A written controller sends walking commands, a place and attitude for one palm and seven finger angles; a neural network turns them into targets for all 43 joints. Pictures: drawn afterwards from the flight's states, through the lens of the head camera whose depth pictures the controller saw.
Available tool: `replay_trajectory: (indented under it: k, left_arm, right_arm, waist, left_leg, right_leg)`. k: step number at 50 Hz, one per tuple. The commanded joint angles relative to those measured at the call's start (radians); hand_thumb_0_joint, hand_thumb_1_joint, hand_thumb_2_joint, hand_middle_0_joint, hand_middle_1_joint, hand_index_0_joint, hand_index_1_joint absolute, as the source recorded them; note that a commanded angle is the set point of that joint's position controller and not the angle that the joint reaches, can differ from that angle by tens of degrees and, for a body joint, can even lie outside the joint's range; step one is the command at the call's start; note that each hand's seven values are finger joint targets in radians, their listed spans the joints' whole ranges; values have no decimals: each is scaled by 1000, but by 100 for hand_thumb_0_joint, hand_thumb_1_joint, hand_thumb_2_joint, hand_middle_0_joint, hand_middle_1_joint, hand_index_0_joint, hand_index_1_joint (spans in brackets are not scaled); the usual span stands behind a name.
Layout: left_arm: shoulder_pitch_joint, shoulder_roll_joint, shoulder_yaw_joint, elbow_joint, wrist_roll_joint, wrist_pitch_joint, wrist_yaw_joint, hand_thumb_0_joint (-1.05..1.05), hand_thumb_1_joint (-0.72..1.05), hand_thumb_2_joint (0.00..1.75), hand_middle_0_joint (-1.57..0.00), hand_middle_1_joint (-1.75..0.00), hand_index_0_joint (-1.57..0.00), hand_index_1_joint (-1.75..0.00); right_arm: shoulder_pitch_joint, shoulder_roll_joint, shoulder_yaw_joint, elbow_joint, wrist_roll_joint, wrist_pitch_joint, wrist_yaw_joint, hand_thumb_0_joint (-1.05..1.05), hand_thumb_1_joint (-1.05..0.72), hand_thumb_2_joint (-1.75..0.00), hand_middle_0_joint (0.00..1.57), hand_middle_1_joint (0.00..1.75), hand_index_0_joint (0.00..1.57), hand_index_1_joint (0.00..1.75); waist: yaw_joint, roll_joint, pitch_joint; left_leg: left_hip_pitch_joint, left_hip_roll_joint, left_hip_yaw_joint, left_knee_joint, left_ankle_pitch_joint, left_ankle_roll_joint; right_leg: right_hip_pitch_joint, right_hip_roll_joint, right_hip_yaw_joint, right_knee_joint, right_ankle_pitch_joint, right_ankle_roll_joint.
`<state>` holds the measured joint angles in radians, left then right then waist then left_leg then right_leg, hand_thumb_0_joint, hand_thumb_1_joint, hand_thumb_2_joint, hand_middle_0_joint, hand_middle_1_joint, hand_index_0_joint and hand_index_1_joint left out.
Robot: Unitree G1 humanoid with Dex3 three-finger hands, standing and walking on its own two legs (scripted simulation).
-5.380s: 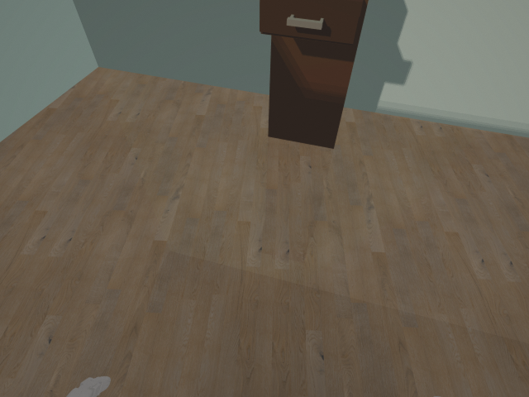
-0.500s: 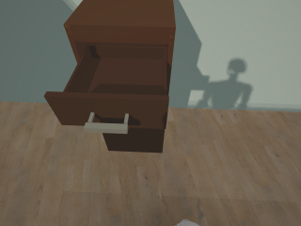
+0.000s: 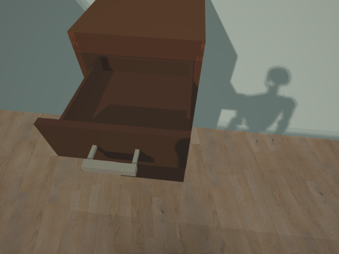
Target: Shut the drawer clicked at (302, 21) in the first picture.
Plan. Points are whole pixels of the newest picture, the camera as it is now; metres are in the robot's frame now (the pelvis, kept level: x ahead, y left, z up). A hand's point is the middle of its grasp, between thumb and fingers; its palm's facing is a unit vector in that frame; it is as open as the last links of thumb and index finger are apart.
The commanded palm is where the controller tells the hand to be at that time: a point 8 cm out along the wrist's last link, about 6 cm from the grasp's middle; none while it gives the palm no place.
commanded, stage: come to a stop and stand still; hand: left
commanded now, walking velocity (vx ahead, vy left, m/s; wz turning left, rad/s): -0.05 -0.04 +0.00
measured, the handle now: (112, 159) +0.31 +0.17 +0.04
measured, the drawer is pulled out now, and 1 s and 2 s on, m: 0.30 0.30 0.30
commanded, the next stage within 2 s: look again from close up in 1.40 s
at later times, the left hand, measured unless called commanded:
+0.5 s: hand out of the picture -0.04 +0.17 -0.17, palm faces +0.01 -0.97 -0.23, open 7.4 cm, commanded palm none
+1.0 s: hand out of the picture -0.06 +0.14 -0.17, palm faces +0.03 -0.99 -0.16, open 7.4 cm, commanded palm none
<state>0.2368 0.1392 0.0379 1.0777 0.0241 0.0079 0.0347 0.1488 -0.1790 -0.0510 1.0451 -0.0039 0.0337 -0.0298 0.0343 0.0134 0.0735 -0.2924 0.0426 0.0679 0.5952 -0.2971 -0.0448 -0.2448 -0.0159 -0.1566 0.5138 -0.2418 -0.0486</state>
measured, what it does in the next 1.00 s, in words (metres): steps on the spot: left foot, then right foot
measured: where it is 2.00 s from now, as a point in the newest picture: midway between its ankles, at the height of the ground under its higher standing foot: outside the picture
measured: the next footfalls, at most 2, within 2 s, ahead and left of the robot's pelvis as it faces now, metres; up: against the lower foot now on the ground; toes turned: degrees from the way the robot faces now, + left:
left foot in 0.02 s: +0.07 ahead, +0.11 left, +0.00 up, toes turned +5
right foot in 0.36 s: -0.05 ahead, -0.12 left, +0.00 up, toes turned -3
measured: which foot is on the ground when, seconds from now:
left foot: up 0.00-0.00, down 0.02-1.00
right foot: down 0.00-0.04, up 0.06-0.34, down 0.36-1.00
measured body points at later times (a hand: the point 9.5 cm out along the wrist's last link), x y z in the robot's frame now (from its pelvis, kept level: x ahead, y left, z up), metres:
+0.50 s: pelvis -0.05 -0.01 +0.00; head -0.04 -0.02 +0.45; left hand -0.04 +0.22 -0.15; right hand -0.01 -0.24 -0.16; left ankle +0.03 +0.11 -0.73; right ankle -0.09 -0.12 -0.73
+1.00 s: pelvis -0.03 -0.02 +0.01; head -0.01 -0.01 +0.46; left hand -0.06 +0.19 -0.16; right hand -0.07 -0.22 -0.16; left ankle +0.03 +0.11 -0.73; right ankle -0.09 -0.12 -0.73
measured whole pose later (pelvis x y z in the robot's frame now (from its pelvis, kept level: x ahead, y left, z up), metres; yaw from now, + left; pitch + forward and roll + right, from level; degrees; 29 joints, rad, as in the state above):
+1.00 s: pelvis -0.03 -0.02 +0.01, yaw -1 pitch -1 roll +0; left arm 0.33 0.11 0.00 1.14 0.01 0.00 0.04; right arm 0.31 -0.09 -0.01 1.18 0.00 0.00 -0.03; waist -0.01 -0.01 0.05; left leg -0.27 0.05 0.08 0.43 -0.14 -0.01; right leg -0.08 0.00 -0.05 0.42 -0.32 -0.01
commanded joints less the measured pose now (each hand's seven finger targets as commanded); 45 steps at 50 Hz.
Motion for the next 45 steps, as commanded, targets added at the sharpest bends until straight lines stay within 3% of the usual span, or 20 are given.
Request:
replay_trajectory:
  k: [1,2,3,5,7,11,12,14,15,16,17,18,19,21,27,33,38,45]
  left_arm:
    - [41,130,29,-66,-8,5,11,0,90,90,-20,-30,-20,-30]
    - [58,96,19,-69,-13,10,12,0,90,90,-20,-30,-20,-30]
    - [50,96,15,-62,-12,16,14,0,90,90,-20,-30,-20,-30]
    - [60,102,18,-50,-7,31,10,0,90,90,-20,-30,-20,-30]
    - [75,97,16,-37,-2,27,6,0,90,90,-20,-30,-20,-30]
    - [74,78,4,-34,-1,21,3,0,90,90,-20,-30,-20,-30]
    - [62,73,-1,-35,-1,20,3,0,90,90,-20,-30,-20,-30]
    - [97,69,-4,-22,-5,15,6,0,90,90,-20,-30,-20,-30]
    - [129,72,-6,-10,-3,11,7,0,90,90,-20,-30,-20,-30]
    - [140,92,-6,-2,0,3,9,0,90,90,-20,-30,-20,-30]
    - [132,120,-5,3,1,-3,12,0,90,90,-20,-30,-20,-30]
    - [100,147,-3,-4,-2,-6,11,0,90,90,-20,-30,-20,-30]
    - [78,160,-6,-12,-7,-7,7,0,90,90,-20,-30,-20,-30]
    - [45,144,-7,-16,-7,-14,7,0,90,90,-20,-30,-20,-30]
    - [72,120,-16,1,-12,-5,7,0,90,90,-20,-30,-20,-30]
    - [116,110,-17,16,-16,-4,6,0,90,90,-20,-30,-20,-30]
    - [134,92,-17,24,-18,-7,6,0,90,90,-20,-30,-20,-30]
    - [169,64,-20,38,-21,-16,11,0,90,90,-20,-30,-20,-30]
  right_arm:
    - [139,-102,-12,-21,-12,-20,1,0,-90,-90,20,30,20,30]
    - [109,-138,-14,-38,-15,-22,-3,0,-90,-90,20,30,20,30]
    - [71,-131,-11,-43,-15,-21,-6,0,-90,-90,20,30,20,30]
    - [17,-115,-1,-62,-16,-26,-14,0,-90,-90,20,30,20,30]
    - [4,-111,0,-63,-16,-27,-14,0,-90,-90,20,30,20,30]
    - [25,-119,-10,-50,-12,-30,-9,0,-90,-90,20,30,20,30]
    - [46,-126,-11,-40,-13,-31,-8,0,-90,-90,20,30,20,30]
    - [56,-125,-14,-23,-10,-31,-2,0,-90,-90,20,30,20,30]
    - [53,-125,-14,-19,-6,-30,0,0,-90,-90,20,30,20,30]
    - [53,-109,-14,-12,0,-31,2,0,-90,-90,20,30,20,30]
    - [62,-79,-10,-12,6,-30,5,0,-90,-90,20,30,20,30]
    - [58,-57,-3,-13,6,-28,10,0,-90,-90,20,30,20,30]
    - [62,-51,2,-10,3,-28,16,0,-90,-90,20,30,20,30]
    - [69,-51,-1,9,-6,-24,15,0,-90,-90,20,30,20,30]
    - [122,-62,17,64,-5,-21,12,0,-90,-90,20,30,20,30]
    - [168,-45,25,88,-8,-20,6,0,-90,-90,20,30,20,30]
    - [204,-34,26,101,-7,-28,1,0,-90,-90,20,30,20,30]
    - [223,-23,25,114,-2,-42,-6,0,-90,-90,20,30,20,30]
  waist:
    - [-33,57,-96]
    - [-17,167,-98]
    - [-17,201,-85]
    - [-8,200,-64]
    - [-3,153,-79]
    - [-22,79,-122]
    - [-34,87,-126]
    - [-26,83,-139]
    - [-15,67,-144]
    - [-12,17,-127]
    - [-30,-49,-107]
    - [-42,-100,-75]
    - [-52,-82,-74]
    - [-56,-199,-43]
    - [-53,-57,72]
    - [-43,5,82]
    - [-41,3,37]
    - [-36,-22,-23]
  left_leg:
    - [187,185,-166,-193,495,85]
    - [124,273,-225,-252,604,159]
    - [57,276,-231,-313,528,204]
    - [19,260,-230,-355,384,228]
    - [76,240,-206,-323,404,230]
    - [170,219,-195,-325,326,222]
    - [185,215,-207,-327,317,218]
    - [179,203,-197,-313,272,198]
    - [164,176,-180,-287,235,171]
    - [135,134,-149,-246,216,133]
    - [96,86,-107,-212,171,85]
    - [97,48,-65,-194,120,52]
    - [137,30,-60,-197,101,41]
    - [151,43,-54,-187,134,41]
    - [137,61,-72,-238,88,44]
    - [101,56,-77,-245,60,41]
    - [101,61,-81,-241,92,43]
    - [137,78,-74,-214,234,51]
  right_leg:
    - [-61,-128,104,20,186,13]
    - [-32,-64,55,91,-47,52]
    - [-10,-36,78,208,-237,58]
    - [-49,-41,148,361,-283,53]
    - [-93,-40,164,399,-259,52]
    - [-95,-45,137,282,-243,71]
    - [-81,-46,134,224,-247,74]
    - [-11,-42,120,66,-176,74]
    - [39,-39,114,-45,-81,74]
    - [77,-49,138,-165,12,70]
    - [88,-106,228,-204,44,42]
    - [35,-173,274,-228,32,11]
    - [-22,-199,277,-238,-8,-3]
    - [-55,-148,256,-237,-25,9]
    - [-115,-108,226,-264,-183,25]
    - [-93,-101,223,-261,-200,18]
    - [-43,-94,212,-241,-138,16]
    - [18,-91,193,-213,20,21]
